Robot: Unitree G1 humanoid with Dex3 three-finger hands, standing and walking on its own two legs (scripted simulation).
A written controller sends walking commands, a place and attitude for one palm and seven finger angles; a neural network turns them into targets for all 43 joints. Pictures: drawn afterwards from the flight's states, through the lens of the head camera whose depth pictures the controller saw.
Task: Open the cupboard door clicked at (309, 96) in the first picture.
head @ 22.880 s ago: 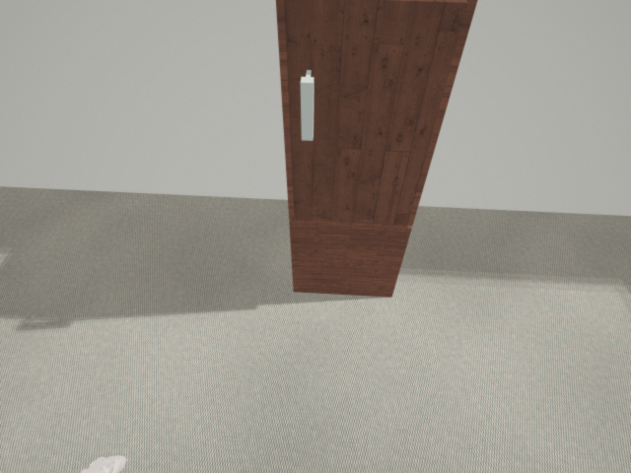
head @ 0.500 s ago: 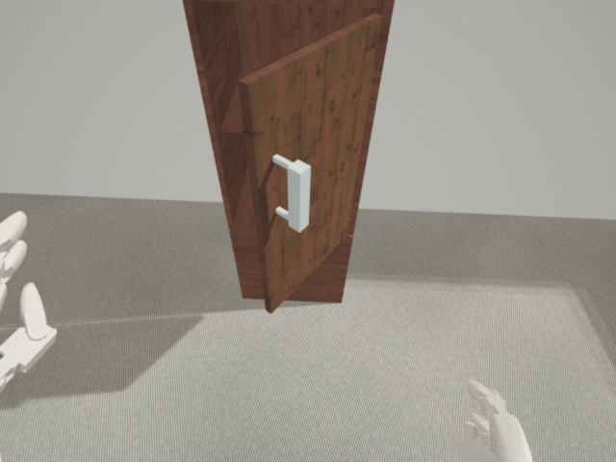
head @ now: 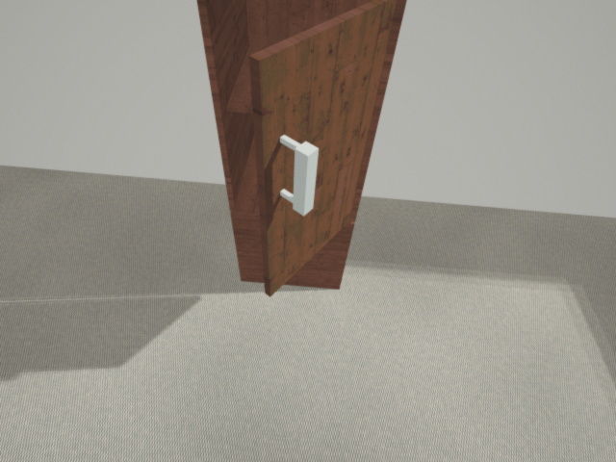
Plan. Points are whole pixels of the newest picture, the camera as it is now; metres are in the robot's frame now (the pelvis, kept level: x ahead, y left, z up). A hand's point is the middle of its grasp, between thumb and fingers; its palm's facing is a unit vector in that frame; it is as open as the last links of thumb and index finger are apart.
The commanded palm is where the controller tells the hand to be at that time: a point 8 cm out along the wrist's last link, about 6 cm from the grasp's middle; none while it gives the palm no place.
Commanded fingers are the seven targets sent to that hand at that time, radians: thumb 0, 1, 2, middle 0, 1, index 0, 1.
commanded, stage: let the arm hang, fingers relaxed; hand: left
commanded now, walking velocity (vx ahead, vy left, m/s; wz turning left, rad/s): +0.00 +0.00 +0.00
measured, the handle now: (295, 175) +0.54 +0.05 +0.05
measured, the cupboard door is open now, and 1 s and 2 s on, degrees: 54 54 54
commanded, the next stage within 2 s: look to check the result in 0.76 s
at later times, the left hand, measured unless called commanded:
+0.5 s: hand out of the picture -0.04 +0.15 -0.17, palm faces +0.07 -0.98 -0.19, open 7.4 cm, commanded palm none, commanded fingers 0.00 0.90 0.90 -0.20 -0.30 -0.20 -0.30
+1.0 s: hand out of the picture -0.01 +0.14 -0.17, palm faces +0.07 -0.98 -0.20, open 7.4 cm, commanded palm none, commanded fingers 0.00 0.90 0.90 -0.20 -0.30 -0.20 -0.30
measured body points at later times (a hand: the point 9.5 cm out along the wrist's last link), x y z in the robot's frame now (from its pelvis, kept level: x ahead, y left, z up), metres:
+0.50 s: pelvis +0.00 +0.00 +0.00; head +0.00 -0.02 +0.45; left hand -0.04 +0.20 -0.15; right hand -0.02 -0.20 -0.17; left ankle +0.05 +0.10 -0.74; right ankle -0.04 -0.08 -0.74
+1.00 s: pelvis +0.02 -0.02 +0.00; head +0.04 -0.03 +0.45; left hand -0.01 +0.19 -0.15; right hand +0.00 -0.23 -0.17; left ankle +0.05 +0.10 -0.74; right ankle -0.04 -0.08 -0.74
